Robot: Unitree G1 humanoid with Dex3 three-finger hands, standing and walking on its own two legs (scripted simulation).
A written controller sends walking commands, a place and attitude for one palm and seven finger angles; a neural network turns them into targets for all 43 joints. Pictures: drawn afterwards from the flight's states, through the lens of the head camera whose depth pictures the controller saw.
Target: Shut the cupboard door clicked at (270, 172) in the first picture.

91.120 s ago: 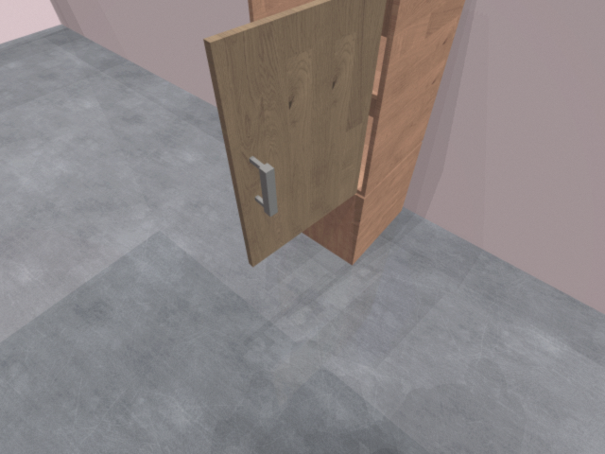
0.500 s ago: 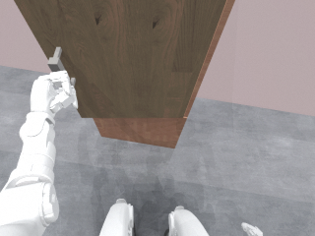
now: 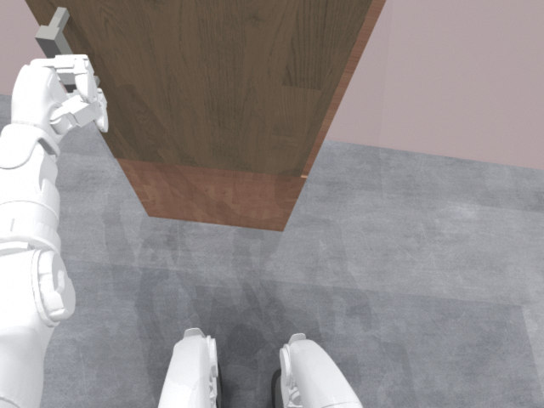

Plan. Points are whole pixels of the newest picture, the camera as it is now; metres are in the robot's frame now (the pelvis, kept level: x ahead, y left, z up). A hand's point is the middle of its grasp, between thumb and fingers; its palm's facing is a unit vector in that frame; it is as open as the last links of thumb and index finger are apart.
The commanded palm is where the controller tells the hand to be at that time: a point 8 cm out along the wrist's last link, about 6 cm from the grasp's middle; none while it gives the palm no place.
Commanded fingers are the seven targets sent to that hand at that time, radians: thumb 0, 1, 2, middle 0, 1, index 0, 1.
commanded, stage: push the door shut along its arc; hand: left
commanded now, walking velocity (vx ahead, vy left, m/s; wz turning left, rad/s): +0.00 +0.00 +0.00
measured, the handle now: (75, 63) +0.59 +0.25 +0.07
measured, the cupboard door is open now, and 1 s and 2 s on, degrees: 2 0 0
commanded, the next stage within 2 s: pull the fist back off the door in 0.36 s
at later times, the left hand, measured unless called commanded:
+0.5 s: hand (101, 97) +0.52 +0.20 +0.08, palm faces -0.13 -0.99 -0.02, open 3.2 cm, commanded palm +0.56 +0.19 +0.07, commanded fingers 0.00 0.90 0.90 -1.30 -1.50 -1.30 -1.50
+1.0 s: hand (135, 94) +0.53 +0.16 +0.07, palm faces +0.11 -0.99 -0.05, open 3.1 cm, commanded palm +0.49 +0.20 +0.07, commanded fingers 0.00 0.90 0.90 -1.30 -1.50 -1.30 -1.50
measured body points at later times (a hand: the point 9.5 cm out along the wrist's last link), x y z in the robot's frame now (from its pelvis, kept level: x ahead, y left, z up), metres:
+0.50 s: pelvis -0.02 +0.01 -0.01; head +0.14 +0.06 +0.40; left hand +0.52 +0.26 +0.08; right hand +0.00 -0.27 -0.10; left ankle +0.06 +0.09 -0.61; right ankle +0.01 -0.12 -0.61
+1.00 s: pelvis +0.00 -0.01 +0.01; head +0.14 -0.01 +0.43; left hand +0.52 +0.22 +0.08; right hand -0.04 -0.26 -0.10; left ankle +0.06 +0.10 -0.61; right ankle +0.01 -0.12 -0.61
